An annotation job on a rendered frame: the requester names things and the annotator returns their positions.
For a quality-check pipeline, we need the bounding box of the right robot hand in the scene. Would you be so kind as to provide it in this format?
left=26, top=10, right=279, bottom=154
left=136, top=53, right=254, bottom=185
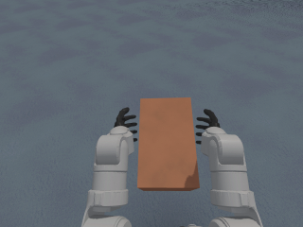
left=195, top=109, right=220, bottom=145

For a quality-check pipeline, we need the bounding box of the left robot forearm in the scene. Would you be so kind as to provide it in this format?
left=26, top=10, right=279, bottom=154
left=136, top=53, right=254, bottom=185
left=81, top=126, right=134, bottom=227

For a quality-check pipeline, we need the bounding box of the carton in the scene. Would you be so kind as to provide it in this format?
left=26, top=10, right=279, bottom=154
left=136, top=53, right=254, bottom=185
left=137, top=97, right=200, bottom=191

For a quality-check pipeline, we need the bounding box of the robot left upper arm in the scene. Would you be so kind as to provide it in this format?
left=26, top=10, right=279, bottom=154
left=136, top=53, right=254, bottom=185
left=83, top=215, right=132, bottom=227

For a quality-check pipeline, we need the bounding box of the right robot forearm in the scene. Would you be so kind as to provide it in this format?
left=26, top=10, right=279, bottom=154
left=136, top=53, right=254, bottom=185
left=201, top=127, right=263, bottom=227

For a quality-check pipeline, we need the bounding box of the robot right upper arm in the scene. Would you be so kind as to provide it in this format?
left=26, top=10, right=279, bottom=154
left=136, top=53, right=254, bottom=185
left=208, top=216, right=260, bottom=227

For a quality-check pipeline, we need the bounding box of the left robot hand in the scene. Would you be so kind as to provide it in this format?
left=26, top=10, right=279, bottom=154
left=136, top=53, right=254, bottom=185
left=114, top=107, right=137, bottom=142

